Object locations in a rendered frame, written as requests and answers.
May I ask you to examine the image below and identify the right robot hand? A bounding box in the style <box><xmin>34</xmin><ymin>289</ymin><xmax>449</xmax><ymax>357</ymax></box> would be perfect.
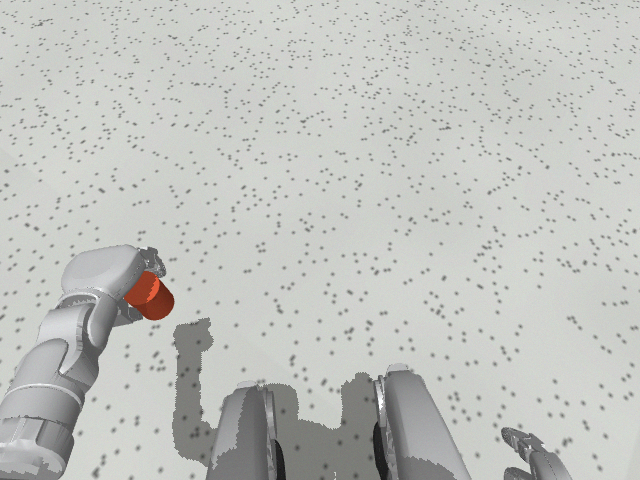
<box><xmin>501</xmin><ymin>427</ymin><xmax>572</xmax><ymax>480</ymax></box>

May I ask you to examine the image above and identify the left robot hand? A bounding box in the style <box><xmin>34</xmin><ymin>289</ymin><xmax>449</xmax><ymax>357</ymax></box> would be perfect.
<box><xmin>61</xmin><ymin>244</ymin><xmax>166</xmax><ymax>327</ymax></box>

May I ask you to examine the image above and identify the right robot foot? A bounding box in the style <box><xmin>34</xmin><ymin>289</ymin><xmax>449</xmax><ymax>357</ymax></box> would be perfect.
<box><xmin>373</xmin><ymin>421</ymin><xmax>389</xmax><ymax>480</ymax></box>

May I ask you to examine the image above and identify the left robot arm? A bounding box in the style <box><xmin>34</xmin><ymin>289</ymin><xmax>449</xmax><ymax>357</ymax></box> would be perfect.
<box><xmin>0</xmin><ymin>288</ymin><xmax>118</xmax><ymax>480</ymax></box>

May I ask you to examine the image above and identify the tin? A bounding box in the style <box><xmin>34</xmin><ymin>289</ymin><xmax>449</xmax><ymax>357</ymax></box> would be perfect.
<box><xmin>124</xmin><ymin>271</ymin><xmax>174</xmax><ymax>320</ymax></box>

